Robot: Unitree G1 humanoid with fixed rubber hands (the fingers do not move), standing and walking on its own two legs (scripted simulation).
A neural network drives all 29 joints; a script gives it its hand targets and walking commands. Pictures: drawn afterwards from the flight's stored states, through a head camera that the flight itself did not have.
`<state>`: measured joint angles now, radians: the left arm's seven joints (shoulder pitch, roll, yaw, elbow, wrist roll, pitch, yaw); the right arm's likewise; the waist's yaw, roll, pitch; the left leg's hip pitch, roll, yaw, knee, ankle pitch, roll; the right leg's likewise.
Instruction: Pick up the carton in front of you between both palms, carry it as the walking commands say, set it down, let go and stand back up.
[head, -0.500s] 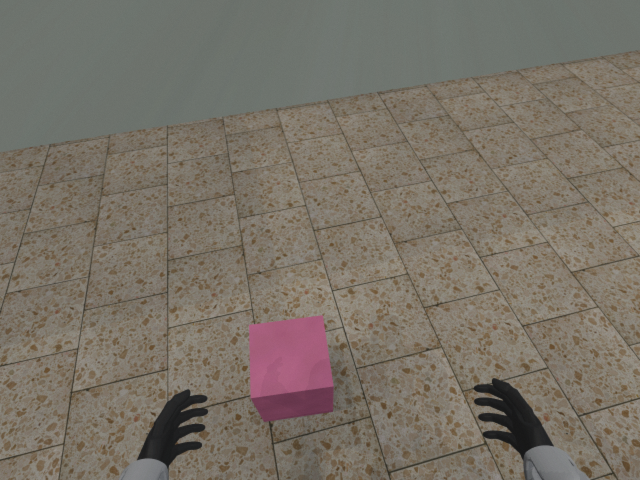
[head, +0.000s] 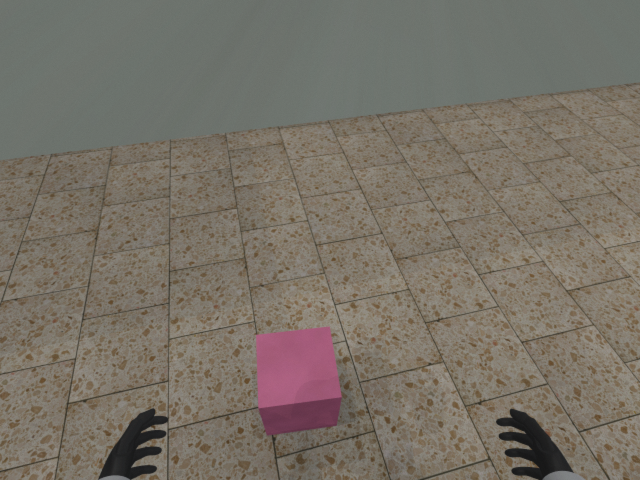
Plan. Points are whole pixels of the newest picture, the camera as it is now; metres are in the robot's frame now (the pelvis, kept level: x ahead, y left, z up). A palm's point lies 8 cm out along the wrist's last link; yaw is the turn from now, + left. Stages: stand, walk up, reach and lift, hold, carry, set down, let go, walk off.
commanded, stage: stand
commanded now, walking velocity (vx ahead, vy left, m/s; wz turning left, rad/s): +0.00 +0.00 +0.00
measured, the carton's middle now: (297, 381) +0.47 +0.07 -0.64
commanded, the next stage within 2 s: none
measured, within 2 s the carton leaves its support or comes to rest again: neither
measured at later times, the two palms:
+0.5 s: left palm out of the picture +0.12 +0.30 -0.10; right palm (562, 474) +0.14 -0.28 -0.08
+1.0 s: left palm out of the picture +0.09 +0.30 -0.10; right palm out of the picture +0.09 -0.30 -0.09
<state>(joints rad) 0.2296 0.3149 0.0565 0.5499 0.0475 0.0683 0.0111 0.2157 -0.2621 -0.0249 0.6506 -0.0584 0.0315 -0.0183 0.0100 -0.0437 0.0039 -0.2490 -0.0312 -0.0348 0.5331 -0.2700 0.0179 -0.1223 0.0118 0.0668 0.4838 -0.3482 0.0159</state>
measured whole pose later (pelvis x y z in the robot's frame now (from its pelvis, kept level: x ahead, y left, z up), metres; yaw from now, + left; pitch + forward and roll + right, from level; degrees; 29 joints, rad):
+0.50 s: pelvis +0.01 +0.01 +0.00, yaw -1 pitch +0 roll +0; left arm 0.24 0.36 0.03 0.75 0.03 0.01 0.03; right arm 0.13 -0.33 -0.02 0.83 -0.03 0.00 -0.02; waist 0.00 -0.03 0.01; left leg -0.23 -0.05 -0.02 0.51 -0.27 0.03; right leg -0.11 -0.01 0.08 0.46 -0.35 0.03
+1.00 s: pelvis -0.01 +0.00 +0.01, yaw +0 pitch -2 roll +0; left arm 0.20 0.37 0.01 0.88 0.03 0.00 0.02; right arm 0.12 -0.36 -0.01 0.97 -0.02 0.00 -0.01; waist -0.01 -0.02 0.03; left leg -0.18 -0.03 -0.04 0.43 -0.21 0.01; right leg -0.06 0.00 0.06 0.38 -0.28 0.02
